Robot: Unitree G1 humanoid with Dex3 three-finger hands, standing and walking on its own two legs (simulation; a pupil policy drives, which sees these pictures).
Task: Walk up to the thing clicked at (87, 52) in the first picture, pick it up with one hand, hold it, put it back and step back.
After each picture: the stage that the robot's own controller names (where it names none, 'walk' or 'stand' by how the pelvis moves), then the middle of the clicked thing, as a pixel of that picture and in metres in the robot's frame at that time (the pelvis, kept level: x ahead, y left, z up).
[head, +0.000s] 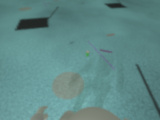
stand; (87, 53) +1.29 +0.02 -0.72
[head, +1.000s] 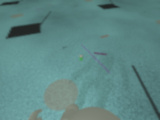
walk; (80, 57) +1.16 +0.21 -0.71
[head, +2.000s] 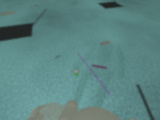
walk; (75, 72) +0.73 +0.22 -0.71
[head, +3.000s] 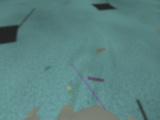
walk; (69, 89) +0.44 +0.19 -0.70
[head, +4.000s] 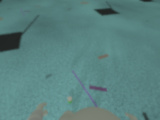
stand; (69, 99) +0.33 +0.19 -0.72
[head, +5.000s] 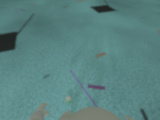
stand; (68, 99) +0.31 +0.20 -0.73
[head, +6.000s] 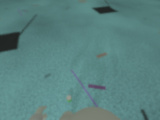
stand; (69, 98) +0.33 +0.20 -0.73
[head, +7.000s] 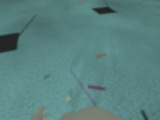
stand; (68, 99) +0.32 +0.21 -0.73
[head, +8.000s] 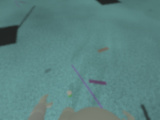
go down; (69, 93) +0.34 +0.20 -0.72
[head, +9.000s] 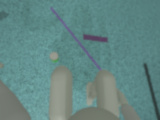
go down; (54, 57) +0.41 +0.24 -0.28
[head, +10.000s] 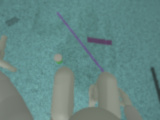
close in; (58, 59) +0.40 +0.24 -0.29
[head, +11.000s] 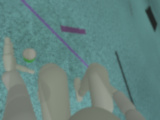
close in; (29, 56) +0.39 +0.27 -0.22
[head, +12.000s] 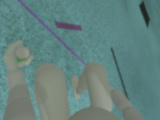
close; (22, 55) +0.38 +0.28 -0.22
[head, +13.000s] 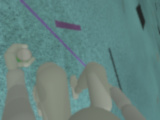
lift; (23, 56) +0.37 +0.27 -0.23
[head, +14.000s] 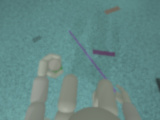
lift; (56, 67) +0.32 +0.22 -0.01
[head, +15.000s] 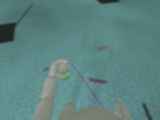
hold; (63, 71) +0.32 +0.17 +0.02
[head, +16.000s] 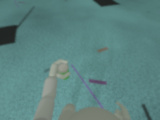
hold; (64, 71) +0.33 +0.18 +0.02
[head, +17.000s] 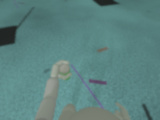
crouch; (65, 72) +0.33 +0.17 +0.01
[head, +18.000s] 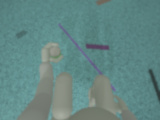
crouch; (56, 54) +0.43 +0.21 -0.09
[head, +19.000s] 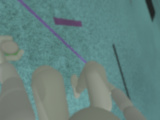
lower; (11, 50) +0.40 +0.31 -0.22
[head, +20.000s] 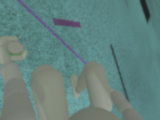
lower; (16, 50) +0.40 +0.30 -0.22
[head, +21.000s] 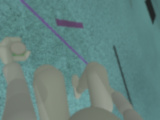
lower; (19, 51) +0.40 +0.30 -0.21
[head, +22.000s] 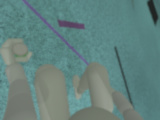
lower; (21, 52) +0.39 +0.30 -0.22
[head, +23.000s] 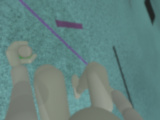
loosen; (25, 53) +0.39 +0.27 -0.22
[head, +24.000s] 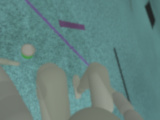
rise; (27, 52) +0.40 +0.27 -0.23
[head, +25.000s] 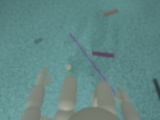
walk; (68, 68) +0.42 +0.20 -0.45
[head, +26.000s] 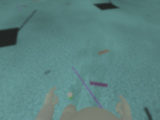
stand; (70, 95) +0.35 +0.18 -0.66
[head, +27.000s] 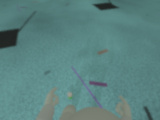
stand; (70, 95) +0.36 +0.19 -0.67
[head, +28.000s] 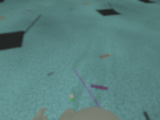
stand; (71, 97) +0.37 +0.17 -0.71
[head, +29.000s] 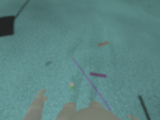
walk; (71, 85) +0.41 +0.14 -0.70
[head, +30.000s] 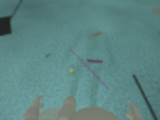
walk; (71, 71) +0.61 +0.23 -0.69
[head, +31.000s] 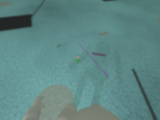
stand; (77, 59) +0.96 +0.19 -0.69
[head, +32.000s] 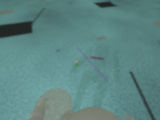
stand; (76, 63) +0.96 +0.21 -0.72
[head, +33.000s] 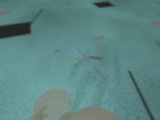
stand; (75, 63) +0.97 +0.23 -0.73
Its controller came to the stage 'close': yes
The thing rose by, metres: 0.71
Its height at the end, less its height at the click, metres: +0.00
